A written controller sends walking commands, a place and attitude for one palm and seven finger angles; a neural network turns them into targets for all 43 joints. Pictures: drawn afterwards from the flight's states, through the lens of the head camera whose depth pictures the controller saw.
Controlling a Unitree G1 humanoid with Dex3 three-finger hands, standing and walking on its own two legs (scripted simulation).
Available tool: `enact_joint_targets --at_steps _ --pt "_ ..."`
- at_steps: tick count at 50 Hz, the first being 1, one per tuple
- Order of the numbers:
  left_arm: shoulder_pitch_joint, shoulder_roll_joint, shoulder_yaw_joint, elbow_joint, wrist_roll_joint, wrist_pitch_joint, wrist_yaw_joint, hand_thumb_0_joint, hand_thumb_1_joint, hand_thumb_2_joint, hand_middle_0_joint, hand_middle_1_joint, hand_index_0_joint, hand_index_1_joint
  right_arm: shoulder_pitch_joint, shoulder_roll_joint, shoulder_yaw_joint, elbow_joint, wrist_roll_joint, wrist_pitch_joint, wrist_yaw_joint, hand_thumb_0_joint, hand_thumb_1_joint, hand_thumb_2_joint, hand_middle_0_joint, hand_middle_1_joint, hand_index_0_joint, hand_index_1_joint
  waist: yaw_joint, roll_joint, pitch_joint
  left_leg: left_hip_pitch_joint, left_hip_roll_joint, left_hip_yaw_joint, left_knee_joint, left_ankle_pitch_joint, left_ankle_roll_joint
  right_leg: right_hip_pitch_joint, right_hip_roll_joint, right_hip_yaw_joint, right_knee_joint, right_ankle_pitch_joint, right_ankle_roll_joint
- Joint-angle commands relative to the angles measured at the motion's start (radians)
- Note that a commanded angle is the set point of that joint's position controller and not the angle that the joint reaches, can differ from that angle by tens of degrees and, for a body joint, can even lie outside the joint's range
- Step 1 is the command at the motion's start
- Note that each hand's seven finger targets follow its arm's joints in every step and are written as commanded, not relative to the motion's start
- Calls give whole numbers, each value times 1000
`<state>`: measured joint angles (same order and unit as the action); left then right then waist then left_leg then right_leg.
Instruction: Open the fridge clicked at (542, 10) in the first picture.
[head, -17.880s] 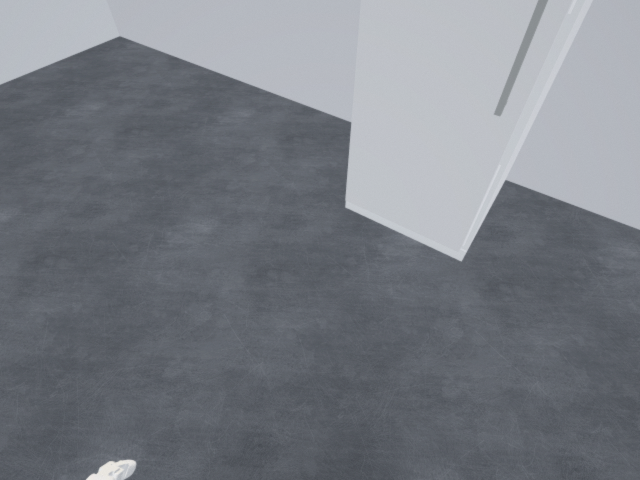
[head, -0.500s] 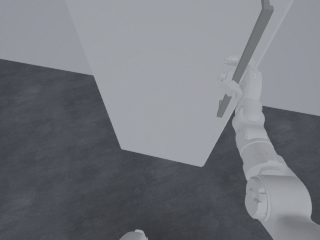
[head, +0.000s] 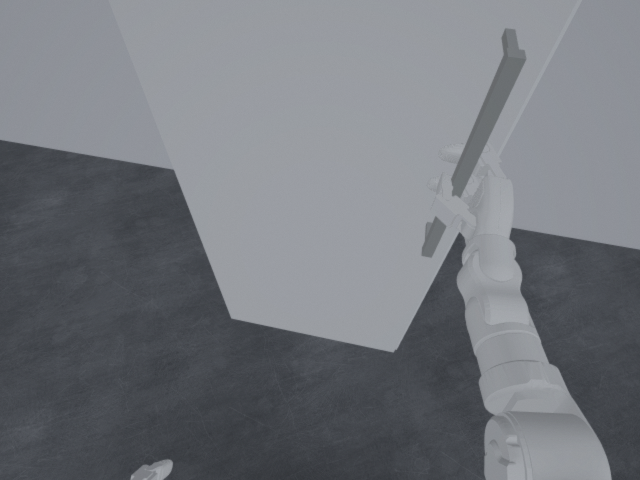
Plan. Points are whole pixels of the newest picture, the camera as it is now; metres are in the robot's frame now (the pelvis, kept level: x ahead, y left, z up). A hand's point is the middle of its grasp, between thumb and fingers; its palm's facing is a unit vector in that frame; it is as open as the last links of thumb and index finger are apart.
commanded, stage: pull the door a little, standing still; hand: right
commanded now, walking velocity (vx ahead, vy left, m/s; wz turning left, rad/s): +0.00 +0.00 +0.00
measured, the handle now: (459, 169) +0.51 -0.11 +0.11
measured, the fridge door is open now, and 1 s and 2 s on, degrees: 0 25 60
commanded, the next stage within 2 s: walk backward, drawing the door open in 0.32 s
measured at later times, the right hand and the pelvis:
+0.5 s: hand (426, 254) +0.36 -0.06 +0.11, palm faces -0.10 +0.99 -0.05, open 6.0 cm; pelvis +0.04 +0.00 +0.01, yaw +1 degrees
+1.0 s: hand (374, 326) +0.27 -0.01 +0.11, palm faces -0.02 +0.99 -0.13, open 5.7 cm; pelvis +0.02 +0.08 +0.02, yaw -10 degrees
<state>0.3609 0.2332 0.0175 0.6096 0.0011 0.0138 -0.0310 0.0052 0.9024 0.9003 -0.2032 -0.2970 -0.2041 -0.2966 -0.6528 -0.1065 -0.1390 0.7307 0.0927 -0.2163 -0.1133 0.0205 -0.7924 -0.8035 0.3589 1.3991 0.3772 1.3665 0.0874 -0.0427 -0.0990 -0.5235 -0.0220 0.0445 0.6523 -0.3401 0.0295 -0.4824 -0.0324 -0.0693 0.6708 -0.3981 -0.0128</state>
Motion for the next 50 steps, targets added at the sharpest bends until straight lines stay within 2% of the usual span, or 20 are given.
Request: enact_joint_targets --at_steps 1,10,18,21,22,23,24,27,29,31,34,36,37,38,40,41,44,46,49,50 --pt "82 125 53 -71 2 -35 9 0 900 900 -200 -300 -200 -300 -329 -65 18 -214 -14 -62 -7 0 -900 -900 450 1400 450 1400 -14 70 -388 264 -7 -11 -1 653 -11 155 35 34 1 599 -11" --pt "21 106 45 -132 -6 -38 -9 0 900 900 -200 -300 -200 -300 -57 -8 75 -434 8 -33 22 0 -900 -900 450 1400 450 1400 -74 74 -410 373 8 -12 2 759 -3 162 30 27 -23 688 -13" --pt "-95 76 32 -228 -16 -33 -19 0 900 900 -200 -300 -200 -300 417 48 159 -871 21 39 29 0 -900 -900 450 1400 450 1400 -126 99 -366 478 27 -13 -26 835 -6 202 20 13 -61 717 -15" --pt "-142 72 25 -258 -17 -30 -16 0 900 900 -200 -300 -200 -300 548 59 214 -1057 8 71 18 0 -900 -900 450 1400 450 1400 -115 103 -315 470 30 -4 -45 795 -9 237 18 22 -72 675 -9" --pt "-166 102 15 -197 -19 -4 46 0 900 900 -200 -300 -200 -300 108 -215 149 -1057 -65 22 30 0 -900 -900 450 1400 450 1400 -25 113 -234 439 126 -95 -149 744 -13 238 5 50 -79 484 -30" --pt "-170 79 15 -181 -9 14 75 0 900 900 -200 -300 -200 -300 253 -138 168 -939 -66 26 34 0 -900 -900 450 1400 450 1400 -30 115 -196 411 144 -81 -177 693 -8 259 3 60 -97 416 -31" --pt "-189 76 4 -193 -3 22 90 0 900 900 -200 -300 -200 -300 360 -72 232 -925 -68 26 47 0 -900 -900 450 1400 450 1400 -36 78 -166 390 135 -50 -158 709 -10 299 -13 72 -126 504 -35" --pt "-172 87 9 -207 9 32 96 0 900 900 -200 -300 -200 -300 409 -44 288 -1006 -78 20 72 0 -900 -900 450 1400 450 1400 -14 -12 -215 294 61 12 -21 702 -32 504 -75 140 -101 1148 -38" --pt "-175 76 14 -211 24 31 83 0 900 900 -200 -300 -200 -300 454 -29 308 -1052 -83 27 86 0 -900 -900 450 1400 450 1400 -3 -94 -202 83 5 19 42 266 -46 693 -143 218 -138 1411 -46" --pt "-196 67 8 -218 40 30 73 0 900 900 -200 -300 -200 -300 479 -19 323 -1065 -99 43 79 0 -900 -900 450 1400 450 1400 -11 -111 -147 10 -4 10 43 33 -36 718 -180 269 -153 1455 -55" --pt "-215 57 0 -233 42 21 70 0 900 900 -200 -300 -200 -300 574 -23 319 -1093 -101 63 77 0 -900 -900 450 1400 450 1400 -23 -35 -118 93 4 20 -98 160 -27 645 -166 237 -148 1324 -32" --pt "-231 58 -2 -246 37 14 71 0 900 900 -200 -300 -200 -300 620 -33 320 -1128 -104 61 80 0 -900 -900 450 1400 450 1400 -29 -25 -134 250 23 19 -168 424 -18 521 -120 193 -134 1198 -1" --pt "-232 54 3 -247 28 6 70 0 900 900 -200 -300 -200 -300 645 -26 318 -1127 -103 58 82 0 -900 -900 450 1400 450 1400 -32 27 -139 327 27 24 -188 593 -10 464 -90 165 -101 1115 8" --pt "-237 56 5 -252 23 -2 71 0 900 900 -200 -300 -200 -300 662 -26 317 -1142 -104 47 86 0 -900 -900 450 1400 450 1400 -38 91 -157 452 62 9 -186 847 15 341 -46 131 -35 897 24" --pt "-277 20 2 -266 14 -26 95 0 900 900 -200 -300 -200 -300 722 -51 275 -1132 -104 16 97 0 -900 -900 450 1400 450 1400 -87 340 -173 702 259 -87 -144 1395 74 -31 112 52 211 5 36" --pt "-294 10 -4 -276 18 -43 104 0 900 900 -200 -300 -200 -300 775 -72 236 -1077 -112 18 92 0 -900 -900 450 1400 450 1400 -128 360 -155 679 312 -113 -134 1418 55 -84 116 81 300 -148 14" --pt "-294 -19 -27 -240 36 -61 120 0 900 900 -200 -300 -200 -300 687 -28 270 -1157 -128 13 97 0 -900 -900 450 1400 450 1400 -101 221 -156 584 282 -63 -163 1086 128 -38 65 45 349 -69 23" --pt "-294 -15 -29 -224 33 -59 122 0 900 900 -200 -300 -200 -300 661 -24 293 -1183 -127 12 91 0 -900 -900 450 1400 450 1400 -88 168 -161 522 250 2 -199 892 108 28 50 1 291 -6 28" --pt "-279 -7 -26 -223 27 -75 124 0 900 900 -200 -300 -200 -300 643 -3 329 -1228 -123 18 83 0 -900 -900 450 1400 450 1400 -72 179 -131 430 210 58 -239 675 77 136 32 -47 129 84 21" --pt "-269 -4 -23 -218 25 -86 125 0 900 900 -200 -300 -200 -300 648 -3 335 -1230 -125 19 78 0 -900 -900 450 1400 450 1400 -62 165 -120 408 187 76 -224 642 40 176 25 -58 34 130 18"
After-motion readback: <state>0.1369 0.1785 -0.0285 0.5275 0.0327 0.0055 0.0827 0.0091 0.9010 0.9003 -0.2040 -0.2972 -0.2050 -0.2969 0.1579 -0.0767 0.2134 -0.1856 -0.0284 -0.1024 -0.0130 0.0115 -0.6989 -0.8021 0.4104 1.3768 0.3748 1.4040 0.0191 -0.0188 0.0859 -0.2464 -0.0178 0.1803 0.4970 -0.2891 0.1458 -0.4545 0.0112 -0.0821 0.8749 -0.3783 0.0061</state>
